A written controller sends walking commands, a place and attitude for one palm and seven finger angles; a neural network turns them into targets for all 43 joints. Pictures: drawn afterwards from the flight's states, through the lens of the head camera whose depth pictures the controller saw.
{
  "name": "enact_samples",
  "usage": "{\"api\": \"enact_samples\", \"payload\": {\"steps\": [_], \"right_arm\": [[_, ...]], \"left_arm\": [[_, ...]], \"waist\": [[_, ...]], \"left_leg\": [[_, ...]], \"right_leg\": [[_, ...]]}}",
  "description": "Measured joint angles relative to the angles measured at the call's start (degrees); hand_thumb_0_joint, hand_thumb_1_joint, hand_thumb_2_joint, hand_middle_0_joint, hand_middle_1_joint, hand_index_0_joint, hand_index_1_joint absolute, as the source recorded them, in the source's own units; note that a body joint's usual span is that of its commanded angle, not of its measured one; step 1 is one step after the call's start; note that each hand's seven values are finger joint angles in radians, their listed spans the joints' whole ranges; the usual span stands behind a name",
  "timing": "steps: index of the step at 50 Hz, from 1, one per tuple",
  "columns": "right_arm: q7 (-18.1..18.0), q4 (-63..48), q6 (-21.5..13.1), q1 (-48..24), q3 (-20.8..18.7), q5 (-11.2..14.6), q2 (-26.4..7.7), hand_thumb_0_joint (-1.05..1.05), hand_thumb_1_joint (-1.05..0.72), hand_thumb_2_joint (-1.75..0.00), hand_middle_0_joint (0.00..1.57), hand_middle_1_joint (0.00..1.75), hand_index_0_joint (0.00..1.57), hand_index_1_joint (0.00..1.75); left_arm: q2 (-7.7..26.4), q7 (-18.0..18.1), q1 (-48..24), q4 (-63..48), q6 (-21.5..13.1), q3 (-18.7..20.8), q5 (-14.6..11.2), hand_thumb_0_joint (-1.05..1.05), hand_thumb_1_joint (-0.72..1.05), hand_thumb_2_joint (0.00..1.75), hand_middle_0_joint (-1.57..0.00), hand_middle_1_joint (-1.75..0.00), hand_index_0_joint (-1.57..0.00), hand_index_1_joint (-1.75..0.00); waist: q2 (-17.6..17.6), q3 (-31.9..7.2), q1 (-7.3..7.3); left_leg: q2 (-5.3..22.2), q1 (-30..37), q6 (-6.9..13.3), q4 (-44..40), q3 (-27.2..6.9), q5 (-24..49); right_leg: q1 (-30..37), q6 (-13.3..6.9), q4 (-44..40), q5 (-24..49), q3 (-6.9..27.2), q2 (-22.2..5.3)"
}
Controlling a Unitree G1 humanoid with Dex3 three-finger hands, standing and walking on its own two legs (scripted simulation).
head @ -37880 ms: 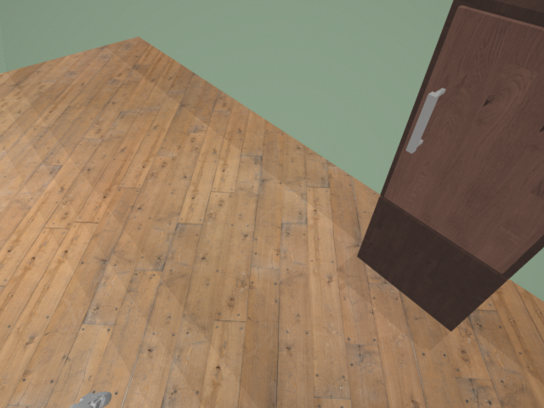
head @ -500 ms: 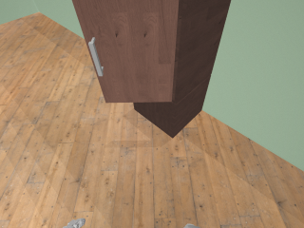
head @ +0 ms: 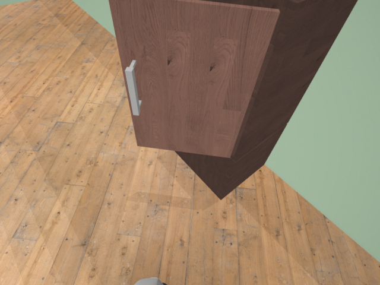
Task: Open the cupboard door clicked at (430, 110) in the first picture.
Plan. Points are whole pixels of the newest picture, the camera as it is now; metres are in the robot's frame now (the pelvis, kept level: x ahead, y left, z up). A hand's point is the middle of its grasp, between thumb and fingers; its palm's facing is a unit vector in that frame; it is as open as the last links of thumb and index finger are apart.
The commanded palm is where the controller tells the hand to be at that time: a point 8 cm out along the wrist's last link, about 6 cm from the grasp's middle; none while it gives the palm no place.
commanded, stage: come to a stop and stand still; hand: left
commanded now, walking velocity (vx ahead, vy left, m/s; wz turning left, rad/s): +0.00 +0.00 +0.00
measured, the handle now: (135, 89) +0.64 +0.24 +0.00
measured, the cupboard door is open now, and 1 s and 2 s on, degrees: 44 44 44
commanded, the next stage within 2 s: look again from close up in 1.04 s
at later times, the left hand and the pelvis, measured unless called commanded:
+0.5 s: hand out of the picture +0.13 +0.18 -0.15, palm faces -0.05 -0.96 -0.26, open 7.3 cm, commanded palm none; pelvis +0.03 -0.02 +0.01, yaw -3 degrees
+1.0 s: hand out of the picture +0.02 +0.10 -0.16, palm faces +0.00 -0.98 -0.19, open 7.3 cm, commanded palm none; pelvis +0.00 -0.07 +0.02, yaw -2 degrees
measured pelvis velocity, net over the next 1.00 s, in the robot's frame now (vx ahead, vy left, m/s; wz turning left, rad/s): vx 0.00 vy -0.07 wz -0.04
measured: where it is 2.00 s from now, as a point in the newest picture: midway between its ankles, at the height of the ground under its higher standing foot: outside the picture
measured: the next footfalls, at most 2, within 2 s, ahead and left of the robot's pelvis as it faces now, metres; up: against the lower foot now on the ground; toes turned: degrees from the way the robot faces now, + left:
right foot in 0.54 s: +0.02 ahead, -0.16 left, +0.00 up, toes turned -6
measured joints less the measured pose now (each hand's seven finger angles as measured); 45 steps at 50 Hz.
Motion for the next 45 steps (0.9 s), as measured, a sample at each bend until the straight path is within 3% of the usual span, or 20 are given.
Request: {"api": "enact_samples", "payload": {"steps": [3,6,12,20,24,26,27,31,34,38,40,45], "right_arm": [[-1.15,-1.08,-0.95,-0.65,0.43,-0.13,1.29,0.0,-0.91,-0.9,0.2,0.3,0.2,0.3],[-2.53,-0.96,-0.6,-0.13,1.36,0.14,2.4,0.0,-0.91,-0.9,0.2,0.3,0.2,0.3],[-4.01,-0.32,1.22,-0.45,1.01,0.66,1.61,-0.02,-0.94,-0.9,0.2,0.3,0.2,0.3],[-3.77,0.03,3.14,2.02,-0.14,-0.16,0.37,-0.01,-0.92,-0.9,0.2,0.3,0.2,0.3],[-3.26,0.32,3.59,3.67,-0.78,-0.26,-0.77,0.0,-0.91,-0.9,0.2,0.3,0.2,0.3],[-2.85,0.56,3.84,4.87,-1.07,0.05,-1.14,0.0,-0.91,-0.9,0.2,0.3,0.2,0.3],[-2.61,0.68,4.0,5.53,-1.19,0.31,-1.14,0.0,-0.91,-0.9,0.2,0.3,0.2,0.3],[-2.03,1.57,5.74,6.52,-1.59,0.61,-2.33,0.0,-0.91,-0.9,0.2,0.3,0.2,0.3],[-2.03,2.44,5.88,7.26,-1.18,0.66,-1.94,0.0,-0.91,-0.9,0.2,0.3,0.2,0.3],[-2.13,3.51,4.8,8.24,-0.37,0.73,-0.85,0.0,-0.91,-0.9,0.2,0.3,0.2,0.3],[-2.48,4.68,4.22,7.96,0.11,0.55,0.34,0.0,-0.91,-0.9,0.2,0.3,0.2,0.3],[-2.74,5.62,3.63,7.44,1.27,0.45,2.05,0.0,-0.91,-0.9,0.2,0.3,0.2,0.3]], "left_arm": [[0.67,0.26,-1.67,0.27,1.67,-0.07,-0.38,0.0,0.91,0.9,-0.2,-0.3,-0.2,-0.29],[1.25,1.0,-4.96,-0.84,2.5,0.06,-0.54,0.0,0.91,0.9,-0.2,-0.3,-0.2,-0.29],[2.52,1.48,-11.07,-5.6,4.35,0.81,-0.2,0.0,0.92,0.9,-0.2,-0.3,-0.2,-0.29],[5.97,1.23,-15.58,-10.0,6.33,2.63,0.16,0.0,0.92,0.9,-0.2,-0.3,-0.2,-0.29],[6.07,1.15,-16.54,-11.06,5.96,2.2,-0.05,0.0,0.92,0.9,-0.2,-0.3,-0.2,-0.29],[6.05,1.05,-16.24,-11.47,5.26,1.82,-0.1,0.0,0.92,0.9,-0.2,-0.3,-0.2,-0.29],[6.22,1.08,-15.78,-11.6,4.74,1.66,0.02,0.0,0.91,0.9,-0.2,-0.3,-0.2,-0.29],[3.87,1.14,-14.62,-9.79,4.08,0.03,0.33,0.0,0.91,0.9,-0.2,-0.3,-0.2,-0.29],[2.54,1.29,-13.59,-8.38,3.8,-0.63,0.01,0.0,0.91,0.9,-0.2,-0.3,-0.2,-0.29],[2.56,1.49,-12.75,-7.01,3.42,-0.49,-0.59,0.0,0.93,0.9,-0.2,-0.3,-0.21,-0.3],[2.96,1.56,-12.92,-6.06,3.58,-0.33,-1.02,0.0,0.94,0.9,-0.2,-0.3,-0.21,-0.3],[3.26,1.34,-11.51,-4.36,3.84,-0.43,-1.1,0.0,0.94,0.9,-0.2,-0.3,-0.2,-0.29]], "waist": [[-1.94,1.13,-0.05],[-2.26,1.43,-0.2],[-1.15,1.37,-1.27],[0.83,0.82,-3.06],[2.32,0.81,-4.02],[2.35,0.31,-4.22],[1.74,-0.15,-4.14],[3.47,-0.32,-5.13],[2.77,-0.88,-5.17],[2.46,-1.68,-4.77],[1.31,-1.33,-4.38],[0.5,-1.44,-2.85]], "left_leg": [[-1.38,0.45,2.92,3.7,1.54,-3.55],[-2.07,3.36,3.01,0.37,2.35,-3.51],[-1.84,5.8,3.66,-4.43,2.96,-1.86],[1.38,4.24,1.97,-3.69,2.38,-1.9],[2.69,2.88,0.55,-2.76,1.93,-1.56],[2.86,1.8,-0.45,-1.21,1.85,-1.88],[2.67,1.1,-1.03,0.08,2.16,-2.36],[1.15,-0.69,-2.24,8.74,-2.33,-15.03],[0.11,0.92,-2.85,11.4,-3.01,-15.55],[0.22,7.6,-2.49,0.91,-3.85,-6.67],[0.04,8.55,-1.52,-0.37,-4.23,-6.11],[0.47,10.29,-2.24,-4.18,-3.96,-4.65]], "right_leg": [[-8.92,-1.58,22.38,-5.92,4.42,-0.77],[-15.59,-0.95,29.59,-3.72,6.16,-0.44],[-20.88,0.21,23.29,-0.99,7.77,0.22],[-21.07,0.18,24.61,-1.64,8.67,2.32],[-15.98,-0.34,14.37,-0.21,7.88,2.19],[-11.7,-0.63,4.98,6.09,7.59,1.89],[-9.9,-1.0,1.26,6.9,7.86,1.47],[-9.21,-2.0,1.79,5.11,6.87,2.49],[-7.97,-2.72,0.63,5.96,6.55,2.75],[-7.89,-3.2,1.64,5.4,5.31,4.29],[-7.42,-3.36,1.74,5.37,4.94,4.26],[-5.57,-3.76,-2.88,8.26,5.19,4.87]]}}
